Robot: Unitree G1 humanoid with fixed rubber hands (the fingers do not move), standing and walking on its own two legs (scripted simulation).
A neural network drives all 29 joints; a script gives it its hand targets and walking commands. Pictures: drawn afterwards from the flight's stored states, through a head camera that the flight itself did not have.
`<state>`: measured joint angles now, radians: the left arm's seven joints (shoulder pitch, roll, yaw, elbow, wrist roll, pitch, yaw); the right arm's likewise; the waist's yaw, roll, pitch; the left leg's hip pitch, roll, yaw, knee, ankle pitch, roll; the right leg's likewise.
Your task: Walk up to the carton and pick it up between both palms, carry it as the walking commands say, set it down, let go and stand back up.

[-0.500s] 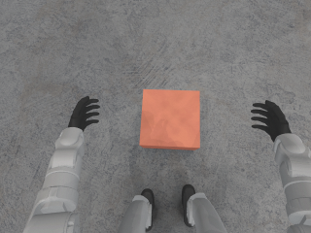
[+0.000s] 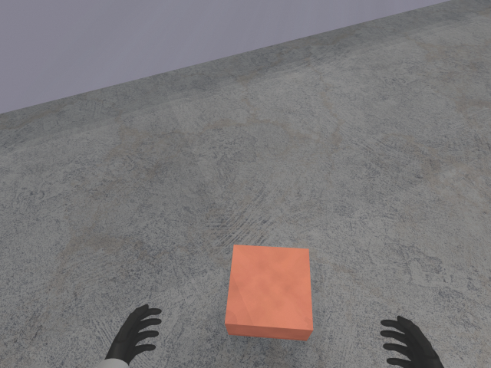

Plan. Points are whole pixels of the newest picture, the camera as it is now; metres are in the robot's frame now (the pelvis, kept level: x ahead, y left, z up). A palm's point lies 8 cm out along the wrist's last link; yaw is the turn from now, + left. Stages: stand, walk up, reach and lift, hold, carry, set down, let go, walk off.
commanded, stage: let go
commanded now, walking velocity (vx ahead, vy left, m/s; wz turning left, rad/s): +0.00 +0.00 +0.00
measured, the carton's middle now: (269, 291) +0.49 -0.02 -0.69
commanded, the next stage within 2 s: stand in 0.42 s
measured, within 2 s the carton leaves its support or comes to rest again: neither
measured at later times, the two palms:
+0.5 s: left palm out of the picture +0.16 +0.24 -0.07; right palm out of the picture +0.15 -0.26 -0.07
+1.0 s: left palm (93, 366) +0.16 +0.28 -0.08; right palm out of the picture +0.15 -0.30 -0.09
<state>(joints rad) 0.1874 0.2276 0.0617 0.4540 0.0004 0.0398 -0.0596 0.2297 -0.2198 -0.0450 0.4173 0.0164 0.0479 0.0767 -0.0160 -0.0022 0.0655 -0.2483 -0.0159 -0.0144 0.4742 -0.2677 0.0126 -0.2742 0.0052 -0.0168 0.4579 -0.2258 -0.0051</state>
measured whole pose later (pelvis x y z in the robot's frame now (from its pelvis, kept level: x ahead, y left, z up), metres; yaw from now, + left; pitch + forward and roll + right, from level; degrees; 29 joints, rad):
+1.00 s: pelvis +0.03 -0.01 +0.00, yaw -1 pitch -1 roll +0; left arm 0.16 0.34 0.03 0.79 0.03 0.01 0.01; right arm 0.17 -0.35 -0.02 0.79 -0.03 0.01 -0.02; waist 0.00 0.01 0.00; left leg -0.12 0.00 -0.01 0.44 -0.31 0.00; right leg -0.16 0.02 -0.01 0.44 -0.27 -0.01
